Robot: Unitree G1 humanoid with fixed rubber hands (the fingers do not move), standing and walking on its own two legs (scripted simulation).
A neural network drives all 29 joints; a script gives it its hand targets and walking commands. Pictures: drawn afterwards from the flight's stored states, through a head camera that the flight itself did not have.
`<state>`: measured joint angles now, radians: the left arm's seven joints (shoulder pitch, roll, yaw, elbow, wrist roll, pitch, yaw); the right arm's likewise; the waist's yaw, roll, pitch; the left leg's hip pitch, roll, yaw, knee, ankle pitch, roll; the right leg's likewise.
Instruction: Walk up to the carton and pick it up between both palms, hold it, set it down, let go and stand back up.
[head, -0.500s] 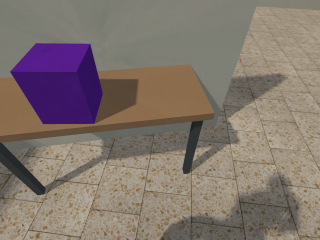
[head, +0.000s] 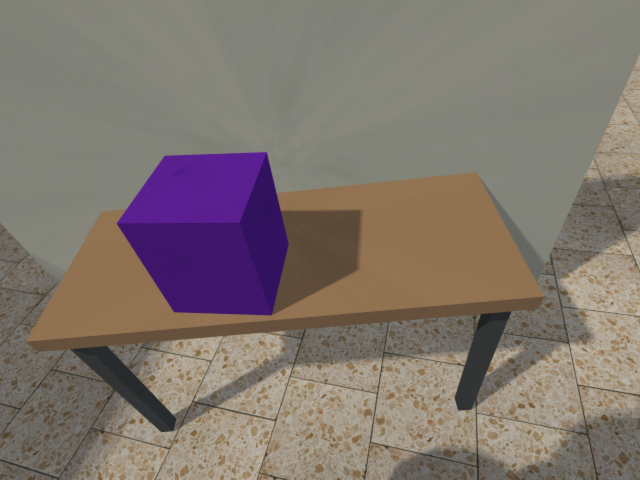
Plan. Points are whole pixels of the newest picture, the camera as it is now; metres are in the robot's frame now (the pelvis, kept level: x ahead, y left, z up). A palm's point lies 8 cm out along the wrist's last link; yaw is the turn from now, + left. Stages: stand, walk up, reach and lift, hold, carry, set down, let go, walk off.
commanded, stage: walk up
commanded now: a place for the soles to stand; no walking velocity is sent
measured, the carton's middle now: (218, 235) +0.60 +0.25 -0.03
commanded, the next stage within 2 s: none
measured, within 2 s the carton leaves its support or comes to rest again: neither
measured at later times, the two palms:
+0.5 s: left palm (38, 473) +0.20 +0.45 -0.10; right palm (420, 459) +0.20 -0.09 -0.09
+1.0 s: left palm out of the picture +0.16 +0.57 -0.09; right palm (337, 446) +0.23 +0.02 -0.12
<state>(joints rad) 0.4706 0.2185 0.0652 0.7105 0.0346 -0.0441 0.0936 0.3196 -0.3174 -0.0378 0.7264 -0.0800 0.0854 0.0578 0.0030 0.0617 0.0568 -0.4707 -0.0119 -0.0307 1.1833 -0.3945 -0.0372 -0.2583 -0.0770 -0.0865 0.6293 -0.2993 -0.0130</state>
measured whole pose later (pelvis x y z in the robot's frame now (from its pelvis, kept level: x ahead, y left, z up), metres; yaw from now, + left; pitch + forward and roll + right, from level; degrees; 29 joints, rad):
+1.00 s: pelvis +0.10 +0.29 -0.01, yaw +3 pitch -1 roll +2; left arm 0.33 0.26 0.06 0.63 0.04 0.02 0.05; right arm 0.27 -0.33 -0.05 0.63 -0.02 0.09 0.05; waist 0.03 0.04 0.08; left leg -0.44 0.04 -0.08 0.99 -0.50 -0.04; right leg -0.43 -0.14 0.00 0.65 -0.22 -0.04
